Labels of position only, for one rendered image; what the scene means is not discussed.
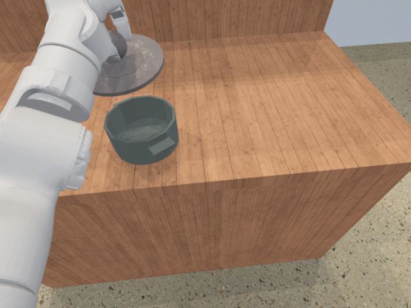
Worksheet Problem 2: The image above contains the pot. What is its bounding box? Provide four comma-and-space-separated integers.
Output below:
104, 95, 179, 165

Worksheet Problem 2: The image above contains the table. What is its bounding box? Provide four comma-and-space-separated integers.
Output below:
0, 0, 411, 288

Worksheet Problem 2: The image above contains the lid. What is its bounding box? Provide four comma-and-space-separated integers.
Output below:
93, 34, 164, 97

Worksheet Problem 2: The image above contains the knob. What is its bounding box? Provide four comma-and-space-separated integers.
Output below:
108, 30, 127, 59

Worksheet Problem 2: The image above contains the robot left upper arm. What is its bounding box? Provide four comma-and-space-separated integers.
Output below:
0, 105, 93, 308

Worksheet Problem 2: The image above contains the left robot forearm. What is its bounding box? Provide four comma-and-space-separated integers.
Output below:
0, 0, 112, 135

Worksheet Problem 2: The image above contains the robot left hand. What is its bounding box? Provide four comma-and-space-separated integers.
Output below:
103, 0, 132, 64

